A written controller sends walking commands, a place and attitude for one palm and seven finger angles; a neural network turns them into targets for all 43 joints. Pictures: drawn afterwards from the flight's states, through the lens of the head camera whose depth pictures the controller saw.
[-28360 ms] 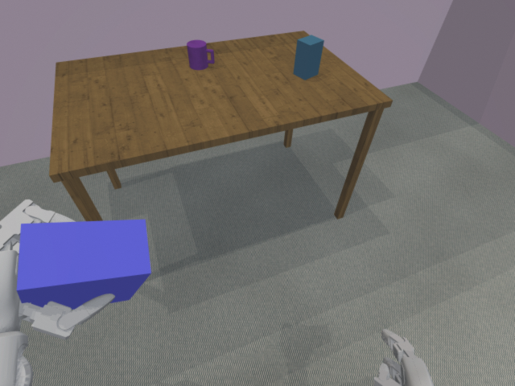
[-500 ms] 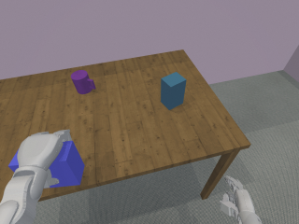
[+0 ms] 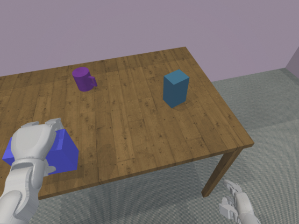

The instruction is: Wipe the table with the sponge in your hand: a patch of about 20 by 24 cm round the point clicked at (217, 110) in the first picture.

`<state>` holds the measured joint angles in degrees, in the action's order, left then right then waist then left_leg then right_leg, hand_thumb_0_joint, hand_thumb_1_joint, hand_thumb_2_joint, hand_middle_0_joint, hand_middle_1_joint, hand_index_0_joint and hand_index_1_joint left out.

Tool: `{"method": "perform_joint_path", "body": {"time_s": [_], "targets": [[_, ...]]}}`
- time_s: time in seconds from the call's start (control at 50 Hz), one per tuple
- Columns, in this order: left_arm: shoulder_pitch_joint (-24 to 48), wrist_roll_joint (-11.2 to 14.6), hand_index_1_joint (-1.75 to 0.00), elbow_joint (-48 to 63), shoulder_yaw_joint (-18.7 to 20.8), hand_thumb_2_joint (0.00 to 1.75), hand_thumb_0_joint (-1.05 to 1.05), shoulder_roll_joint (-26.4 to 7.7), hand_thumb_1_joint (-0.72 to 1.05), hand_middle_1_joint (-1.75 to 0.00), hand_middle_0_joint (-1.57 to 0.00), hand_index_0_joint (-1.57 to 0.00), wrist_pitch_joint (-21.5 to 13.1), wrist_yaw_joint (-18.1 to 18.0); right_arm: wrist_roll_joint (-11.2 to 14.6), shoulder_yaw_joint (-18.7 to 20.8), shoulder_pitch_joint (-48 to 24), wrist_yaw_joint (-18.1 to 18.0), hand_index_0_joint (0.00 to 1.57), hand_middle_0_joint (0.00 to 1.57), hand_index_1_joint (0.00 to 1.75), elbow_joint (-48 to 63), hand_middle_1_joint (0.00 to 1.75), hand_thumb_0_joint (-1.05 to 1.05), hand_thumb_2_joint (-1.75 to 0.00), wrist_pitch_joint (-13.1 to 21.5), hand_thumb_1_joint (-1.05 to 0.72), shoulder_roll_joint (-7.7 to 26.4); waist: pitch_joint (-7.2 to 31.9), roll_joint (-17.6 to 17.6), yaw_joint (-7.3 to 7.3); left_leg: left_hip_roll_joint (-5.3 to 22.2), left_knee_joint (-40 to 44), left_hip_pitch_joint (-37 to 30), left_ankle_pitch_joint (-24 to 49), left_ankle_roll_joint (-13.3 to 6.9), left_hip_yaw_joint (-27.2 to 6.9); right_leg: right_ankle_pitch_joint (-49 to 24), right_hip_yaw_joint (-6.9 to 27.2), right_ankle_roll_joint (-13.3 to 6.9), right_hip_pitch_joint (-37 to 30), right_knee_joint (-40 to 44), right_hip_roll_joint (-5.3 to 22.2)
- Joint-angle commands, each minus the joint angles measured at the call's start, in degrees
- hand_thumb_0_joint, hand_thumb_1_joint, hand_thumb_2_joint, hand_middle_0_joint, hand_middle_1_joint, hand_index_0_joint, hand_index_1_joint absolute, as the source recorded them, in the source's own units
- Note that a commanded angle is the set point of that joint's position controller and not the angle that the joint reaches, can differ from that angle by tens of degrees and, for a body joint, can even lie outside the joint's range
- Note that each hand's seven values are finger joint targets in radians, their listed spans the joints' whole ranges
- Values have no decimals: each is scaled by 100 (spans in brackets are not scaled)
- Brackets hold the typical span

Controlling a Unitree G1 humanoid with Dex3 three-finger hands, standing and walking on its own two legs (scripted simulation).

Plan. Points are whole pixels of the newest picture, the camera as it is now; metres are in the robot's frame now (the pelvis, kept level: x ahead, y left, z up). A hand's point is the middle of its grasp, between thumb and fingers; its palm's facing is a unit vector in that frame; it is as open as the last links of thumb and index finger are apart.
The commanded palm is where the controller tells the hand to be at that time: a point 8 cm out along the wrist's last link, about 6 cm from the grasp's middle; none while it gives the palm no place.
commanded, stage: move the sponge above the wiping area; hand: left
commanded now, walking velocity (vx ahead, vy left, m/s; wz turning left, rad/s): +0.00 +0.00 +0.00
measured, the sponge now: (48, 157) +0.24 +0.34 +0.02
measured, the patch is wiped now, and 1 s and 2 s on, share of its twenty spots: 0.00 0.00 0.00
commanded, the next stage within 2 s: none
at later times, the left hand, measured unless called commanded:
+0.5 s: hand (30, 150) +0.23 +0.37 +0.06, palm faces -0.02 +0.02 -1.00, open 10.5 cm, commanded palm +0.21 +0.34 +0.10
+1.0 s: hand (24, 156) +0.22 +0.39 +0.04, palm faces -0.15 -0.06 -0.99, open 10.4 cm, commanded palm +0.21 +0.35 +0.10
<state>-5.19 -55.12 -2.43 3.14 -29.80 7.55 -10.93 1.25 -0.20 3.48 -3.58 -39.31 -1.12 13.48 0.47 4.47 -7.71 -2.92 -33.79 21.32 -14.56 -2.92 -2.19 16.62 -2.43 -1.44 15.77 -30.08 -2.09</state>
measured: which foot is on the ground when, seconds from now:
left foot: down 0.00-1.00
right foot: down 0.00-1.00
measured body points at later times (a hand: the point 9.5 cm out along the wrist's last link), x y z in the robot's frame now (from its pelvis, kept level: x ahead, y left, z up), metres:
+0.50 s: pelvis +0.01 -0.02 +0.00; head +0.03 -0.05 +0.45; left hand +0.23 +0.36 +0.12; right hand +0.22 -0.26 -0.11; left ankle +0.03 +0.08 -0.73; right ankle -0.01 -0.11 -0.73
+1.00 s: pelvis +0.01 +0.00 +0.00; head +0.03 -0.02 +0.45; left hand +0.23 +0.39 +0.10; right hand +0.22 -0.23 -0.10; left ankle +0.03 +0.08 -0.73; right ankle -0.01 -0.11 -0.73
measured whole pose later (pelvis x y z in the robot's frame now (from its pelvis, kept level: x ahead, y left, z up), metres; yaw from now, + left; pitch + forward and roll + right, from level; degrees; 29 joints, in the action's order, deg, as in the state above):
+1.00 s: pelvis +0.01 +0.00 +0.00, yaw +0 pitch +4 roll -2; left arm -5.8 -49.1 -15.7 8.8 -34.1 14.8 -4.6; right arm 4.1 0.3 4.8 -3.0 -39.3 -2.7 15.5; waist 2.4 5.7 -4.3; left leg -3.0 -33.1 21.6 -15.0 -3.4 -2.3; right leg 16.7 -2.4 -1.2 15.6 -28.4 -2.2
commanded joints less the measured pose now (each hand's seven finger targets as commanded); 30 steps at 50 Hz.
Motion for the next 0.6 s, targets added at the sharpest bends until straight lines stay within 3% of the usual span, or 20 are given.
{"method": "perform_joint_path", "body": {"time_s": [0.0, 0.02, 0.04, 0.1, 0.14, 0.16, 0.18, 0.2, 0.22, 0.24, 0.26, 0.32, 0.34, 0.4, 0.42, 0.44, 0.46, 0.5, 0.54, 0.58], "targets": [[933, 327, -160, 24, 944, 130, 0, -1365, 10, -160, -120, -120, 975, -160, 172, 216, -882, -26, 20, 20, 30, 803, 30, 0, -90, 93, -90, 827, 1403, -138, 70, 275, 613, -905, 1141, 310, -435, -791, 124, -230, -42, 471, 74], [846, 338, -160, -153, 729, 130, 0, -1248, 10, -160, -120, -120, 1140, 35, 218, 158, -1058, -34, 20, 20, 30, 846, 30, 0, -90, 72, -90, 849, 1183, -66, 117, 224, 673, -852, 939, 272, -419, -692, 206, -253, -38, 526, 61], [896, 409, -160, -74, 262, 130, 0, -922, 10, -160, -120, -120, 1196, 257, 265, 140, -969, -30, 20, 20, 30, 941, 30, 0, -90, 69, -90, 827, 1186, -178, 231, 207, 673, -817, 885, 205, -372, -709, 87, -216, -111, 535, 86], [1358, 283, -160, 179, -61, 130, 0, -1043, 10, -160, -120, -120, 932, 763, 268, 96, -937, -82, 20, 20, 30, 996, 30, 0, -90, 123, -90, 829, 1143, -264, 410, 150, 620, -940, 674, 32, -486, -648, 138, -189, -40, 621, 92], [1575, 234, -160, 436, 155, 130, 0, -1280, 10, -160, -120, -120, 466, 877, 218, 88, -835, -142, 20, 20, 30, 1034, 30, 0, -90, 258, -90, 795, 1228, -295, 430, 131, 511, -1063, 667, -68, -468, -676, 176, -200, -3, 634, 56], [1571, 155, -160, 568, 519, 130, 0, -1656, 10, -160, -120, -120, 165, 836, 163, 107, -749, -163, 20, 20, 30, 998, 30, 0, -90, 298, -90, 789, 1377, -210, 347, 120, 473, -1150, 787, -82, -498, -736, 240, -209, -38, 614, 62], [1683, 103, -160, 700, 698, 130, 0, -1801, 10, -160, -120, -120, -112, 763, 104, 118, -688, -190, 20, 20, 30, 969, 30, 0, -90, 322, -90, 779, 1398, -165, 322, 112, 439, -1208, 920, -88, -476, -862, 256, -221, -32, 602, 59], [1755, -2, -160, 858, 1075, 130, 0, -2134, 10, -160, -120, -120, -376, 612, 49, 147, -630, -214, 20, 20, 30, 916, 30, 0, -90, 338, -90, 775, 1512, -46, 243, 134, 393, -1317, 1086, -77, -505, -962, 334, -243, -5, 573, 66], [1691, -110, -160, 1092, 1532, 130, 0, -2584, 10, -160, -120, -120, -555, 413, -3, 150, -667, -233, 20, 20, 30, 899, 30, 0, -90, 370, -90, 804, 1549, 330, 108, 138, 385, -1367, 1161, -32, -554, -995, 504, -316, -16, 529, 19], [1587, -171, -160, 1172, 1513, 130, 0, -2358, 10, -160, -120, -120, -697, 209, -24, 155, -592, -238, 20, 20, 30, 908, 30, 0, -90, 394, -90, 714, 1663, 530, 95, 178, 343, -1387, 1372, 12, -534, -1041, 364, -315, 19, 436, 72], [1337, -252, -160, 963, 1905, 130, 0, -2566, 10, -160, -120, -120, -761, -25, -61, 212, -504, -239, 20, 20, 30, 844, 30, 0, -90, 389, -90, 743, 1650, 501, 21, 179, 272, -1386, 1614, 44, -495, -1175, 468, -365, 45, 438, 59], [877, -169, -160, 524, 2271, 130, 0, -2556, 10, -160, -120, -120, -444, -512, -39, 311, -598, -141, 20, 20, 30, 724, 30, 0, -90, 267, -90, 833, 1545, 699, -88, 131, 187, -1181, 1804, 136, -416, -1558, 727, -461, -67, 435, 63], [820, 25, -160, 325, 1961, 130, 0, -2106, 10, -160, -120, -120, -243, -568, 38, 344, -574, -85, 20, 20, 30, 725, 30, 0, -90, 235, -90, 782, 1531, 440, -18, 153, 164, -1022, 1729, 114, -270, -1691, 581, -385, -152, 406, 119], [578, 448, -160, -463, 1757, 130, 0, -1995, 10, -160, -120, -120, 396, -400, 190, 356, -716, -61, 20, 20, 30, 645, 30, 0, -90, 118, -90, 920, 1358, -294, 29, 96, 247, -726, 1423, 81, -164, -1744, 579, -255, -343, 504, 146], [586, 486, -160, -619, 1664, 130, 0, -2009, 10, -160, -120, -120, 552, -228, 228, 324, -825, -70, 20, 20, 30, 647, 30, 0, -90, 97, -90, 964, 1216, -238, 84, 63, 295, -705, 1288, 67, -156, -1644, 613, -244, -336, 555, 144], [643, 552, -160, -724, 1162, 130, 0, -1645, 10, -160, -120, -120, 635, 1, 277, 310, -726, -80, 20, 20, 30, 729, 30, 0, -90, 97, -90, 936, 1118, -305, 254, 70, 318, -585, 1167, 8, -80, -1599, 423, -164, -335, 566, 172], [679, 529, -160, -843, 1101, 130, 0, -1810, 10, -160, -120, -120, 679, 224, 308, 267, -720, -96, 20, 20, 30, 731, 30, 0, -90, 104, -90, 977, 1040, -407, 284, 38, 339, -558, 1073, -28, -119, -1553, 439, -143, -328, 605, 178], [1020, 475, -160, -719, 683, 130, 0, -1704, 10, -160, -120, -120, 552, 629, 319, 225, -696, -141, 20, 20, 30, 792, 30, 0, -90, 148, -90, 978, 965, -450, 449, 6, 327, -581, 955, -105, -155, -1496, 403, -112, -236, 651, 189], [1294, 469, -160, -241, 470, 130, 0, -1579, 10, -160, -120, -120, 101, 845, 262, 219, -645, -197, 20, 20, 30, 872, 30, 0, -90, 288, -90, 894, 1115, -221, 542, 5, 220, -864, 979, -182, -138, -1520, 394, -126, -127, 682, 160], [1378, 434, -160, 184, 864, 130, 0, -1977, 10, -160, -120, -120, -452, 825, 161, 232, -541, -244, 20, 20, 30, 837, 30, 0, -90, 396, -90, 853, 1451, -23, 456, -11, 115, -1111, 1206, -216, -161, -1732, 457, -150, -193, 635, 171]]}}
